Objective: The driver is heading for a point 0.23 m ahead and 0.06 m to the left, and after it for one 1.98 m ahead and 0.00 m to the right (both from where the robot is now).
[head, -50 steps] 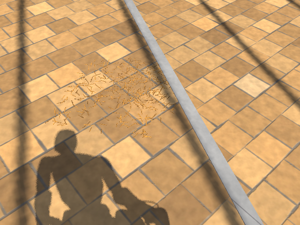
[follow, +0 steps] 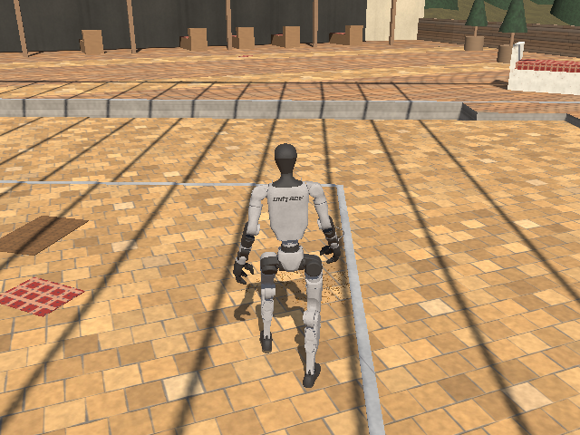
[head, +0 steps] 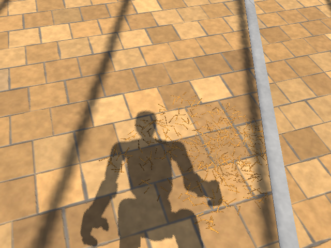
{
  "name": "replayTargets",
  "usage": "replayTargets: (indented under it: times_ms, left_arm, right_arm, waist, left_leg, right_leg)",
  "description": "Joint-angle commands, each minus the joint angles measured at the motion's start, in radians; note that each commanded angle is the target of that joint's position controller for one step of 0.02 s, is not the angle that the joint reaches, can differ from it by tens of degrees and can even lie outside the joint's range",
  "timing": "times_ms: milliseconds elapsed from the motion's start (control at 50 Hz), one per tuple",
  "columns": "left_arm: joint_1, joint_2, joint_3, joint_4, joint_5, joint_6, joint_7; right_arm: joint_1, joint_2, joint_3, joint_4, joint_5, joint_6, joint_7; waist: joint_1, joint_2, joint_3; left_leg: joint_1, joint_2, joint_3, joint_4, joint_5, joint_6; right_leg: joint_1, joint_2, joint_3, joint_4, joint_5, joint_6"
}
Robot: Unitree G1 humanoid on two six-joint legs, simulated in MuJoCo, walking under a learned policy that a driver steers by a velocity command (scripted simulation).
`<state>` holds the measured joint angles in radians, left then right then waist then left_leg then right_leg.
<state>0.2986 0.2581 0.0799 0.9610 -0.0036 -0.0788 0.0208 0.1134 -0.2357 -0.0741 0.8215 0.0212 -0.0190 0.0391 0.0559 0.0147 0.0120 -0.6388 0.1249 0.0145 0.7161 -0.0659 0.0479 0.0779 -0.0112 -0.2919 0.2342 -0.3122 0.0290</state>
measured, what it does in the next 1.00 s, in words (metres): walks ahead: left foot, then right foot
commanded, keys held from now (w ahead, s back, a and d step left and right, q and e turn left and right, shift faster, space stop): q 0.16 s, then no key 0.84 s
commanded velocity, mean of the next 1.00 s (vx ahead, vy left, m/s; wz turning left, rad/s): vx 0.12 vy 0.00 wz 0.22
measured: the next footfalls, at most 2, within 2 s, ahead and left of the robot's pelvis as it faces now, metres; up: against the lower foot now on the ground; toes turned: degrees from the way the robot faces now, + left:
left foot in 0.08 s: +0.21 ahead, +0.13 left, +0.00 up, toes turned +8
right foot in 0.56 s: +0.33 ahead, -0.08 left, +0.00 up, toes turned +11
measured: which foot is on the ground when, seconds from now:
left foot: up 0.00-0.06, down 0.08-1.00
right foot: down 0.00-0.08, up 0.10-0.54, down 0.56-1.00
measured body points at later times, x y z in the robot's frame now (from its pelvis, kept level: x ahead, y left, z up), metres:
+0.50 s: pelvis +0.19 +0.05 +0.01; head +0.21 +0.07 +0.46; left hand +0.28 +0.34 -0.12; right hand +0.37 -0.19 -0.10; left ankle +0.17 +0.12 -0.73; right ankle +0.30 -0.09 -0.71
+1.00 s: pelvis +0.24 +0.03 +0.00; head +0.25 +0.03 +0.45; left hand +0.32 +0.30 -0.13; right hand +0.36 -0.22 -0.13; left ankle +0.17 +0.12 -0.73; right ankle +0.29 -0.09 -0.73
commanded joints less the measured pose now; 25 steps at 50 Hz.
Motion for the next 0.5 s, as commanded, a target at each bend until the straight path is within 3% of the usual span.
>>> replayTargets:
  times_ms: [20, 40, 60, 80, 100, 120, 140, 160, 180, 200, 240, 300, 360, 400, 500]
  left_arm:
    - [-0.014, 0.198, 0.046, -0.051, -0.015, 0.014, 0.002]
    - [-0.035, 0.211, 0.049, -0.06, -0.018, 0.024, 0.004]
    - [-0.057, 0.211, 0.047, -0.069, -0.025, 0.035, 0.004]
    - [-0.048, 0.19, 0.036, -0.085, -0.013, 0.03, 0.006]
    - [0.034, 0.039, -0.01, -0.147, 0.037, 0.006, -0.002]
    - [-0.008, 0.102, -0.007, -0.14, 0.007, -0.028, -0.013]
    - [-0.113, 0.135, 0.004, -0.173, -0.033, -0.038, -0.014]
    - [-0.132, 0.121, -0.001, -0.175, -0.027, -0.041, -0.005]
    - [-0.122, 0.132, 0.006, -0.155, -0.006, -0.033, 0.006]
    - [-0.103, 0.153, 0.016, -0.148, -0.002, -0.016, 0.011]
    - [-0.068, 0.134, 0.017, -0.143, 0.002, 0.016, 0.014]
    - [-0.085, 0.105, 0.008, -0.15, 0.011, 0.033, 0.021]
    - [-0.143, 0.093, 0.0, -0.162, 0.01, 0.041, 0.017]
    - [-0.181, 0.094, -0.003, -0.167, 0.005, 0.043, 0.011]
    - [-0.219, 0.107, 0.0, -0.169, 0.005, 0.04, 0.0]
  right_arm:
    - [-0.1, -0.08, -0.013, -0.114, -0.001, -0.013, 0.017]
    - [-0.02, -0.11, -0.03, -0.105, -0.003, -0.015, 0.018]
    - [0.135, -0.16, -0.06, -0.072, -0.003, -0.019, 0.013]
    - [0.281, -0.252, -0.098, -0.039, -0.006, -0.017, -0.008]
    - [0.254, -0.39, -0.117, -0.052, -0.017, -0.017, -0.022]
    - [0.285, -0.333, -0.094, -0.1, -0.025, -0.027, -0.016]
    - [0.258, -0.272, -0.075, -0.1, -0.03, -0.035, -0.01]
    - [0.199, -0.23, -0.066, -0.103, -0.012, -0.039, -0.012]
    - [0.124, -0.187, -0.054, -0.119, -0.005, -0.036, -0.019]
    - [0.073, -0.155, -0.042, -0.136, -0.014, -0.033, -0.025]
    - [0.05, -0.163, -0.039, -0.143, -0.033, -0.036, -0.027]
    - [0.066, -0.179, -0.039, -0.127, -0.029, -0.041, -0.038]
    - [0.059, -0.167, -0.029, -0.115, -0.024, -0.027, -0.052]
    - [0.056, -0.166, -0.024, -0.106, -0.03, -0.019, -0.055]
    - [0.058, -0.144, -0.005, -0.068, -0.037, -0.007, -0.048]
  waist:
    - [-0.019, -0.073, 0.088]
    - [-0.067, -0.093, 0.028]
    - [-0.153, -0.075, -0.061]
    - [-0.211, 0.007, -0.159]
    - [-0.084, 0.291, -0.244]
    - [-0.147, 0.145, -0.45]
    - [-0.163, 0.074, -0.364]
    - [-0.13, 0.032, -0.254]
    - [-0.093, -0.001, -0.184]
    - [-0.056, 0.013, -0.16]
    - [-0.022, 0.02, -0.153]
    - [-0.02, 0.032, -0.151]
    - [-0.039, 0.064, -0.15]
    - [-0.055, 0.075, -0.138]
    - [-0.07, 0.093, -0.094]
  left_leg:
    - [-0.009, -0.051, 0.074, -0.06, -0.126, 0.041]
    - [0.11, -0.107, 0.116, -0.072, -0.153, 0.058]
    - [0.321, -0.173, 0.14, -0.154, -0.066, 0.089]
    - [0.616, -0.129, 0.013, -0.191, 0.136, 0.134]
    - [0.949, 0.167, -0.504, -0.199, 0.369, 0.319]
    - [0.998, 0.261, -0.735, -0.295, 0.421, 0.397]
    - [0.95, 0.223, -0.579, -0.303, 0.517, 0.351]
    - [0.818, 0.171, -0.447, -0.303, 0.495, 0.301]
    - [0.679, 0.139, -0.365, -0.321, 0.465, 0.262]
    - [0.557, 0.117, -0.316, -0.353, 0.479, 0.249]
    - [0.448, 0.1, -0.262, -0.382, 0.564, 0.247]
    - [0.435, 0.075, -0.196, -0.393, 0.612, 0.233]
    - [0.457, 0.047, -0.158, -0.394, 0.522, 0.196]
    - [0.457, 0.044, -0.155, -0.401, 0.449, 0.181]
    - [0.467, 0.057, -0.2, -0.354, 0.337, 0.17]
  right_leg:
    - [0.006, -0.306, 0.07, 0.041, 0.589, -0.156]
    - [0.002, -0.292, 0.049, 0.186, 0.844, -0.137]
    - [-0.046, -0.249, 0.019, 0.408, 0.958, -0.099]
    - [-0.258, -0.2, 0.019, 0.698, 0.721, -0.026]
    - [-0.715, 0.002, 0.067, 1.09, -0.272, 0.058]
    - [-0.757, 0.034, 0.326, 1.223, -0.385, 0.049]
    - [-0.82, -0.005, 0.359, 1.224, -0.302, 0.023]
    - [-0.833, -0.047, 0.35, 1.14, -0.21, 0.006]
    - [-0.792, -0.088, 0.349, 1.068, -0.142, 0.005]
    - [-0.71, -0.108, 0.354, 1.029, -0.111, 0.001]
    - [-0.626, -0.099, 0.342, 0.974, -0.07, 0.007]
    - [-0.632, -0.084, 0.337, 0.833, 0.025, 0.025]
    - [-0.618, -0.083, 0.34, 0.66, 0.143, 0.036]
    - [-0.582, -0.078, 0.339, 0.559, 0.196, 0.037]
    - [-0.491, -0.05, 0.328, 0.388, 0.136, 0.018]
Velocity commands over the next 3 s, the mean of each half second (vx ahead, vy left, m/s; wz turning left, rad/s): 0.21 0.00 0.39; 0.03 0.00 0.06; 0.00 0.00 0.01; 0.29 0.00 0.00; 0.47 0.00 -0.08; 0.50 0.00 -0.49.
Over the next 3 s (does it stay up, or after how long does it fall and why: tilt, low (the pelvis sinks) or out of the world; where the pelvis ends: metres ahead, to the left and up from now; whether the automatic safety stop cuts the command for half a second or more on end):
stays up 0.92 0.06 0.01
